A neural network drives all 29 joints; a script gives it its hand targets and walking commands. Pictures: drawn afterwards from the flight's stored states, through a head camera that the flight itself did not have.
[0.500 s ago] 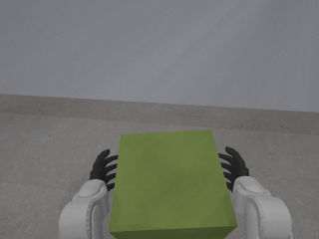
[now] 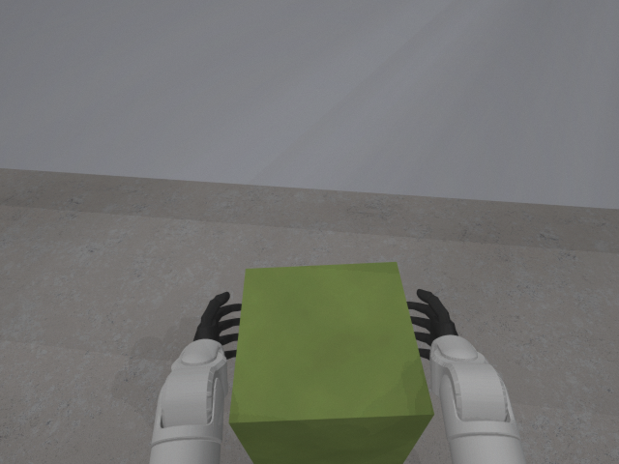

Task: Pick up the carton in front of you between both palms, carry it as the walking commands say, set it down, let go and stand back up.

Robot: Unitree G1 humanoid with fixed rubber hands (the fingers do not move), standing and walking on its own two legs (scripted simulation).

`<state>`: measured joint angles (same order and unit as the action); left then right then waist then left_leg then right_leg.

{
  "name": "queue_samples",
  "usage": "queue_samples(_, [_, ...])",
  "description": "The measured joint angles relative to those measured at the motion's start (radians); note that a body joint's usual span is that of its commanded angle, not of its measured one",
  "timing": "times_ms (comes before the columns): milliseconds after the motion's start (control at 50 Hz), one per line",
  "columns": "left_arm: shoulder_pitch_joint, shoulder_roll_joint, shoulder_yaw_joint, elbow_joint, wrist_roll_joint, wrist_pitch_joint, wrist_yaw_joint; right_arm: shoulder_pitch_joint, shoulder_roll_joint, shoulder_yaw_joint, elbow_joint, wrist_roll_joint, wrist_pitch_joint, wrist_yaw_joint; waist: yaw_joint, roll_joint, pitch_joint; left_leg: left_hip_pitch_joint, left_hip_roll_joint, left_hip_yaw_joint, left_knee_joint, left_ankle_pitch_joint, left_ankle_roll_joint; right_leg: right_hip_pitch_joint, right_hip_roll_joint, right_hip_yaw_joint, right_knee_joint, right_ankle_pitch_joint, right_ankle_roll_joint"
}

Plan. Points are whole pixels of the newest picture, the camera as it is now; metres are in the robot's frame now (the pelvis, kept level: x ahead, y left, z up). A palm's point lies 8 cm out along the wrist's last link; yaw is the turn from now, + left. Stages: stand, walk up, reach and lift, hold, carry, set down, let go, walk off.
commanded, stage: carry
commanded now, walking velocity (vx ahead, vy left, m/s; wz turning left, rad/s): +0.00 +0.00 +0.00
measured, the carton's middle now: (325, 373) +0.28 +0.00 -0.05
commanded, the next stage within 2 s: hold in 1.10 s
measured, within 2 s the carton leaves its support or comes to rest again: neither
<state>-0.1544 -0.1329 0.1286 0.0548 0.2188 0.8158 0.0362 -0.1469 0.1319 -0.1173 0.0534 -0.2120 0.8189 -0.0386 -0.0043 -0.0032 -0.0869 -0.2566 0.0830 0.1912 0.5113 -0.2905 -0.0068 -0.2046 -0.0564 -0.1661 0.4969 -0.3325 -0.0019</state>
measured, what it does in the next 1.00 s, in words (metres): stands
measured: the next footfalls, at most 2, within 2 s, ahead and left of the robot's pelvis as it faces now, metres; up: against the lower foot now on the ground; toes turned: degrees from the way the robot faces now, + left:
none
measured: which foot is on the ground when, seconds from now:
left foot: down 0.00-1.00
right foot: down 0.00-1.00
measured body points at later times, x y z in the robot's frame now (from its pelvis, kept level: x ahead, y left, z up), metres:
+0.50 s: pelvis -0.02 +0.00 +0.00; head -0.03 +0.00 +0.45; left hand +0.28 +0.15 +0.03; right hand +0.28 -0.15 +0.03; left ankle -0.02 +0.11 -0.74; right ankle -0.05 -0.10 -0.74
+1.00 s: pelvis -0.03 +0.00 +0.00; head -0.04 +0.00 +0.45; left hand +0.27 +0.16 +0.03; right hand +0.27 -0.15 +0.03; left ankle -0.02 +0.11 -0.74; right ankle -0.05 -0.10 -0.74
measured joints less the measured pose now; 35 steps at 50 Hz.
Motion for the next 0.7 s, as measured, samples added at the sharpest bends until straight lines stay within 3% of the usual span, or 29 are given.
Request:
queue_samples(100, [-0.044,-0.006,0.039,0.114,0.021,-0.099,-0.005,-0.047,0.006,-0.039,0.116,-0.024,-0.099,0.009,0.001,0.001,0.012,-0.002,-0.001,0.000,-0.009,0.015,0.003,-0.003,-0.001,-0.001,-0.007,0.014,-0.001])
queue_samples(180, [-0.062,-0.009,0.053,0.128,0.020,-0.138,-0.005,-0.064,0.009,-0.052,0.132,-0.024,-0.139,0.009,0.001,0.001,0.024,-0.009,-0.002,0.000,-0.013,0.024,0.005,-0.010,-0.001,-0.002,-0.008,0.022,-0.001])
queue_samples(320, [-0.052,-0.008,0.039,0.066,0.003,-0.105,-0.001,-0.053,0.008,-0.039,0.068,-0.006,-0.106,0.003,0.003,0.000,0.021,-0.020,-0.002,0.001,-0.008,0.029,0.007,-0.024,-0.004,-0.002,0.000,0.025,-0.001])
queue_samples(700, [-0.054,-0.008,0.040,0.081,0.012,-0.080,-0.005,-0.054,0.008,-0.041,0.082,-0.017,-0.081,0.008,0.002,0.000,0.008,-0.028,-0.003,0.001,-0.013,0.046,0.011,-0.034,-0.007,-0.003,0.001,0.040,-0.001])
